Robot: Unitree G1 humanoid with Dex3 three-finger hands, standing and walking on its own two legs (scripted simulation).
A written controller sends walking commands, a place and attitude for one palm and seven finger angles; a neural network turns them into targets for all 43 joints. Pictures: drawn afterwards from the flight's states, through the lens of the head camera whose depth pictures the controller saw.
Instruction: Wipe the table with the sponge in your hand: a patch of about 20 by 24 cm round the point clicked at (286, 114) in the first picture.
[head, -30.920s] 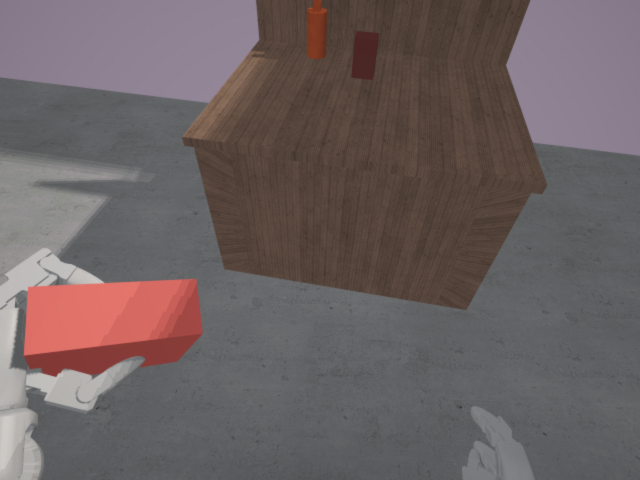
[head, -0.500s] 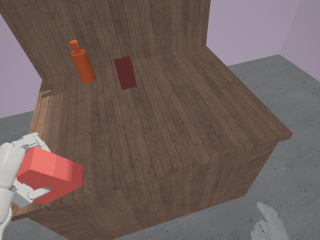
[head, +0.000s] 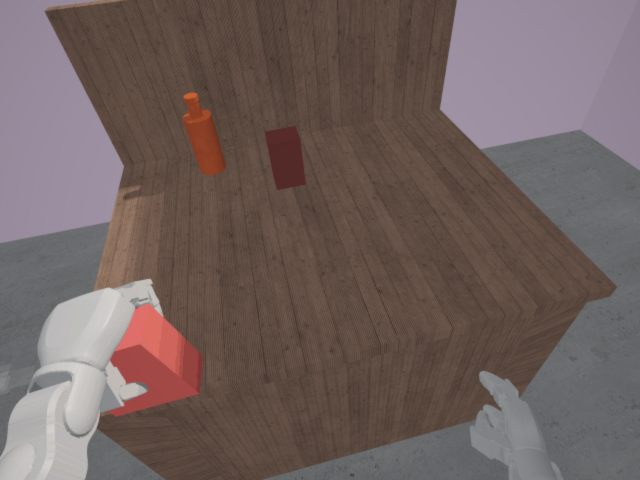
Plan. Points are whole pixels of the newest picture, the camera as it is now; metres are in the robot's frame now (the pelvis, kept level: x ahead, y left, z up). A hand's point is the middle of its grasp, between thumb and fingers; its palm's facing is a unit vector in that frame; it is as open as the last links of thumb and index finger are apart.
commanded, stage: turn the palm down, sponge in hand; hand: left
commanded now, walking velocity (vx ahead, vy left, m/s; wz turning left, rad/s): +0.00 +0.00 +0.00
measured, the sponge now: (142, 371) +0.21 +0.27 +0.04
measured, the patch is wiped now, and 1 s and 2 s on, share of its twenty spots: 0.00 0.00 0.00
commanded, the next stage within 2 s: move the sponge above the wiping area in 0.68 s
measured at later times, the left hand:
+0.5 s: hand (107, 342) +0.22 +0.29 +0.09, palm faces +0.02 -0.07 -1.00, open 9.6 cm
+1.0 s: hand (95, 337) +0.22 +0.31 +0.09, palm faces +0.00 -0.06 -1.00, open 9.6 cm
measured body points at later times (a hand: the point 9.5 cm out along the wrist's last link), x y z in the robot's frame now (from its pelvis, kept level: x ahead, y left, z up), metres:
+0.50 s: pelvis -0.01 +0.01 +0.01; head -0.02 -0.03 +0.46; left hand +0.21 +0.29 +0.15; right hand +0.24 -0.18 -0.07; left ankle +0.02 +0.10 -0.73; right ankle +0.01 -0.08 -0.73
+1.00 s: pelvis +0.00 +0.00 +0.01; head -0.01 -0.04 +0.46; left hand +0.22 +0.31 +0.15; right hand +0.24 -0.21 -0.08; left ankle +0.02 +0.10 -0.73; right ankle +0.01 -0.08 -0.73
